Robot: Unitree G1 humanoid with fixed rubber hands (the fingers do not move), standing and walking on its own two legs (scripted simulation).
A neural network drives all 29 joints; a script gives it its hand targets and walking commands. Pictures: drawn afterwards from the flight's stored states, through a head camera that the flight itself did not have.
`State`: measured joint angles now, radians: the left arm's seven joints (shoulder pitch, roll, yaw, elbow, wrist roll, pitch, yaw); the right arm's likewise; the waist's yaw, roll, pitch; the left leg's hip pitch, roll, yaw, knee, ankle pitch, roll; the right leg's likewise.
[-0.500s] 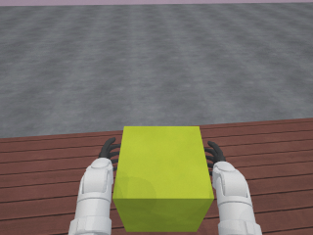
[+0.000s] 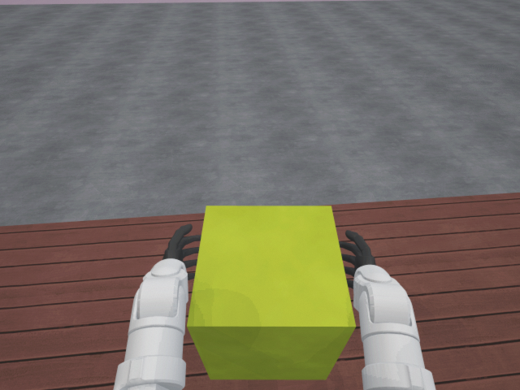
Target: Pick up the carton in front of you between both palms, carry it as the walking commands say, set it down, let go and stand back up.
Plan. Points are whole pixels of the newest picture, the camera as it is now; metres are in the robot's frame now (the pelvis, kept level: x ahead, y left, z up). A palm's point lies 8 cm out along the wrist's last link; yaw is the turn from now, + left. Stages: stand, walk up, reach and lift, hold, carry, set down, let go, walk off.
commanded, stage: hold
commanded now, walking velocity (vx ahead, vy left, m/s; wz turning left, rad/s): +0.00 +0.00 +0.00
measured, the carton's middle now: (268, 296) +0.29 +0.00 -0.02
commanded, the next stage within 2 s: carry in 0.36 s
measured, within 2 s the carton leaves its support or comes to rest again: neither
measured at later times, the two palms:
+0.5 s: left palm (173, 263) +0.30 +0.15 +0.06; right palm (360, 268) +0.30 -0.15 +0.05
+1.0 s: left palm (176, 181) +0.47 +0.18 +0.09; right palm (329, 178) +0.48 -0.12 +0.08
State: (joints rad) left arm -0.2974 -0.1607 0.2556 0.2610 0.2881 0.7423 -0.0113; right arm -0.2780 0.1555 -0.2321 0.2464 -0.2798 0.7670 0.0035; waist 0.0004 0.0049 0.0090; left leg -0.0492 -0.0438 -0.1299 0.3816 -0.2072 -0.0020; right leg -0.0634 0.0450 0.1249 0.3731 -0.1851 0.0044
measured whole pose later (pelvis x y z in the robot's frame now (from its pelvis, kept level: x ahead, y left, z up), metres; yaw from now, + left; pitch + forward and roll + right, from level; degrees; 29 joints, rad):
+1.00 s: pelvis +0.21 +0.01 +0.00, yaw +3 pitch +6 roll +1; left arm -0.16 -0.13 0.10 -0.34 0.10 1.21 0.11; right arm -0.15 0.13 -0.12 -0.35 -0.09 1.23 -0.10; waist 0.02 -0.02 -0.13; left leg -0.54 0.06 0.12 0.79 -0.34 0.00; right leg -0.11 -0.04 -0.15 0.29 -0.28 -0.01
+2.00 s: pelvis +0.85 +0.05 -0.01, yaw +2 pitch +4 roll +0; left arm -0.40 -0.09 0.15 -0.19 0.07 1.15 0.11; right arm -0.37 0.08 -0.15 -0.25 -0.10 1.19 -0.11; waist 0.04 0.01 -0.04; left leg -0.67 0.09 0.10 0.74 -0.11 0.04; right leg -0.10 -0.02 -0.20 0.38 -0.35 -0.04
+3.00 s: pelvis +1.51 +0.04 -0.14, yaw +12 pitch +5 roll +2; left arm -0.53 -0.08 0.27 -0.04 0.05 1.12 0.12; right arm -0.59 0.04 -0.18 0.01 -0.05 1.17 -0.13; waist 0.01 0.03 0.13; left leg -0.77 0.06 -0.01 1.32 -0.31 0.04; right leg -0.37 0.01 -0.23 0.62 -0.34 -0.15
